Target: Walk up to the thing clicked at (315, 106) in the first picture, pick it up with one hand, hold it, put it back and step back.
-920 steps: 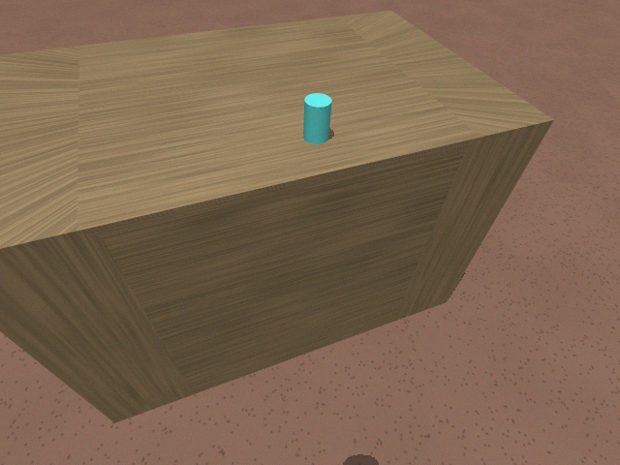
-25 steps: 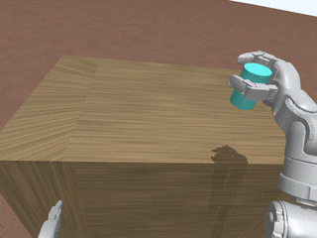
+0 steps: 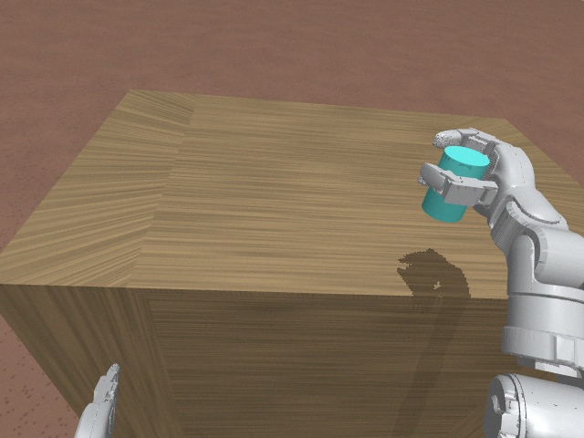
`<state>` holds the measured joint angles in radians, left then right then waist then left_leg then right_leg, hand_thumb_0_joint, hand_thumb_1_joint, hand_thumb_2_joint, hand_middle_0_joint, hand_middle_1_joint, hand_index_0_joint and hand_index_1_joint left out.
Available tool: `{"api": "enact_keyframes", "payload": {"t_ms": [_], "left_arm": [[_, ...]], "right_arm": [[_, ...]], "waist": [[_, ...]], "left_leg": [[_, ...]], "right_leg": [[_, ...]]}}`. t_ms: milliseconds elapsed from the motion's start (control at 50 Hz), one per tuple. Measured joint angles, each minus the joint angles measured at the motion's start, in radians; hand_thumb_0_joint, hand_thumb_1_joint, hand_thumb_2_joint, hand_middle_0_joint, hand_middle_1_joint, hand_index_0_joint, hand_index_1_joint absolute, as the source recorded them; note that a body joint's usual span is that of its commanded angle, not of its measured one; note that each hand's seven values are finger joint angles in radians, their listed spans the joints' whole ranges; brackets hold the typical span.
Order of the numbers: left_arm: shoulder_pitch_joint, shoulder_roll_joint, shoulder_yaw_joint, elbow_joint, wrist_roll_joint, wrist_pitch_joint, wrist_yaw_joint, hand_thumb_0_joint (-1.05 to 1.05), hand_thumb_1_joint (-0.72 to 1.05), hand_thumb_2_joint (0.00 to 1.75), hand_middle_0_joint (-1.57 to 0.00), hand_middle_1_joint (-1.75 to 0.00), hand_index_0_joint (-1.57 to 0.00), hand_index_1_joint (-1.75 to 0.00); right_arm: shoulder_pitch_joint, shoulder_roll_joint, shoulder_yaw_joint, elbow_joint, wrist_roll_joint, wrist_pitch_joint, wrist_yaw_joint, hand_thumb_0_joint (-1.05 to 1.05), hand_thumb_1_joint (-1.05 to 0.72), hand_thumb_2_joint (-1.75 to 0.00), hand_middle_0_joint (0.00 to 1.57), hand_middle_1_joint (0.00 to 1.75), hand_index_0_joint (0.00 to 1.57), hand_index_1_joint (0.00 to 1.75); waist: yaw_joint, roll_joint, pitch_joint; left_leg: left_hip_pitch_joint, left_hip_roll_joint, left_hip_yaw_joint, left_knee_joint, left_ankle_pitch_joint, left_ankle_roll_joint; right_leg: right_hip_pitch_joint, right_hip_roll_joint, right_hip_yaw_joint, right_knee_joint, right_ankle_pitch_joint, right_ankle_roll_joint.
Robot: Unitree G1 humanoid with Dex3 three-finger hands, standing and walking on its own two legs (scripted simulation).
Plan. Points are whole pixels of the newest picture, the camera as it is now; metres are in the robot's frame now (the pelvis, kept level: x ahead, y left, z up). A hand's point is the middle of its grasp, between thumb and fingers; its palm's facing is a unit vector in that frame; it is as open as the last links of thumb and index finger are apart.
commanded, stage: crouch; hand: right
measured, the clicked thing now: (453, 184) +0.38 -0.19 +0.23
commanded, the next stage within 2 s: lower in 0.72 s
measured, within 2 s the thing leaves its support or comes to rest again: rests again in 1.86 s
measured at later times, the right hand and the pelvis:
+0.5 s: hand (436, 179) +0.43 -0.19 +0.21, palm faces +0.14 +0.99 +0.00, open 7.3 cm; pelvis +0.01 -0.01 +0.00, yaw +1 degrees
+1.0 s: hand (428, 187) +0.45 -0.20 +0.18, palm faces +0.14 +0.99 +0.01, open 7.3 cm; pelvis +0.02 -0.01 +0.00, yaw +2 degrees
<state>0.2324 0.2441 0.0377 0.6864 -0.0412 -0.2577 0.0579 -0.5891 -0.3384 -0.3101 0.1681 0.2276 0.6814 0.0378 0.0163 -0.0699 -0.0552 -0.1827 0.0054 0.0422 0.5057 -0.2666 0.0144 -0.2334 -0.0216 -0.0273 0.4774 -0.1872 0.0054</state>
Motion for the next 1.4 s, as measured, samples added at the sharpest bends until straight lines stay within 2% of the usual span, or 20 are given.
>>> {"api": "enact_keyframes", "payload": {"t_ms": [160, 260, 640, 900, 1400], "left_arm": [[0.005, -0.011, 0.01, 0.01, 0.017, -0.007, 0.021, -0.02, -0.51, 0.05, -0.05, -0.05, -0.06, -0.05], [0.001, -0.008, 0.004, 0.004, 0.016, 0.002, 0.025, -0.02, -0.51, 0.05, -0.05, -0.05, -0.06, -0.05], [0.008, -0.022, 0.009, -0.021, 0.019, 0.03, 0.011, -0.01, -0.52, 0.05, -0.06, -0.05, -0.06, -0.05], [0.008, -0.025, 0.015, -0.046, 0.022, 0.049, 0.002, -0.01, -0.52, 0.06, -0.06, -0.05, -0.06, -0.05], [0.003, -0.025, 0.013, -0.1, 0.022, 0.112, 0.01, -0.01, -0.52, 0.06, -0.05, -0.04, -0.05, -0.05]], "right_arm": [[-0.025, 0.004, -0.001, 0.118, -0.028, -0.181, -0.02, -0.01, 0.07, -1.12, 0.88, 1.08, 0.88, 1.08], [-0.057, -0.004, 0.005, 0.21, -0.036, -0.264, -0.007, -0.01, 0.07, -1.12, 0.88, 1.08, 0.88, 1.08], [-0.053, -0.006, 0.014, 0.345, -0.052, -0.435, 0.009, -0.01, 0.07, -1.12, 0.88, 1.08, 0.88, 1.08], [-0.066, -0.014, 0.009, 0.434, -0.063, -0.511, 0.019, -0.01, 0.07, -1.12, 0.88, 1.08, 0.88, 1.08], [-0.01, 0.0, 0.007, 0.577, -0.064, -0.757, 0.019, -0.01, 0.07, -1.12, 0.88, 1.08, 0.88, 1.08]], "waist": [[0.007, 0.011, 0.025], [0.013, 0.022, 0.02], [0.014, 0.036, 0.015], [0.024, 0.04, 0.01], [0.051, 0.069, 0.01]], "left_leg": [[-0.026, -0.003, -0.009, 0.014, -0.003, 0.0], [-0.036, -0.004, -0.013, 0.01, -0.002, -0.002], [-0.049, -0.001, -0.022, -0.009, -0.002, -0.01], [-0.062, -0.003, -0.028, -0.016, 0.001, -0.013], [-0.129, -0.009, -0.038, 0.008, -0.007, -0.014]], "right_leg": [[-0.023, -0.004, -0.008, 0.016, -0.007, 0.0], [-0.033, -0.005, -0.012, 0.015, -0.009, -0.001], [-0.048, -0.003, -0.022, 0.007, -0.02, -0.008], [-0.063, -0.004, -0.028, 0.01, -0.024, -0.01], [-0.131, -0.012, -0.036, 0.046, -0.042, -0.012]]}}
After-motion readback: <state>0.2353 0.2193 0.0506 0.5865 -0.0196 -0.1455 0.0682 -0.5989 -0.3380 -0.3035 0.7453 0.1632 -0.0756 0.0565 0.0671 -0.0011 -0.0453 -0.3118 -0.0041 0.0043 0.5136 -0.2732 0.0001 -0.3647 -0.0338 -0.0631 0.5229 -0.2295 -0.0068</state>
